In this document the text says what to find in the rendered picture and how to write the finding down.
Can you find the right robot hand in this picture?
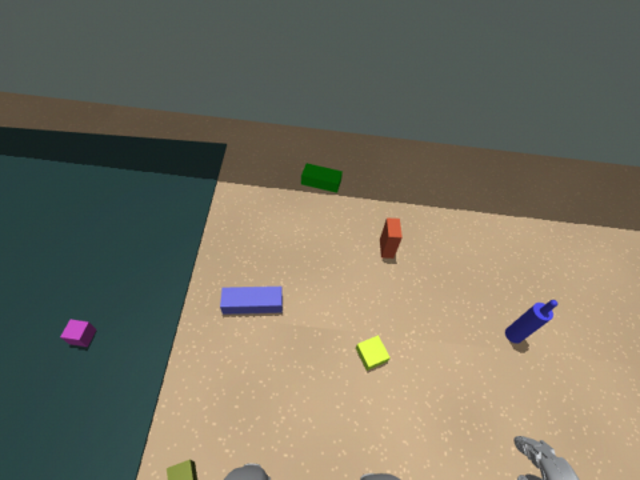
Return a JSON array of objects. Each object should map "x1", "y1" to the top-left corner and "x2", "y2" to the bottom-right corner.
[{"x1": 514, "y1": 436, "x2": 579, "y2": 480}]

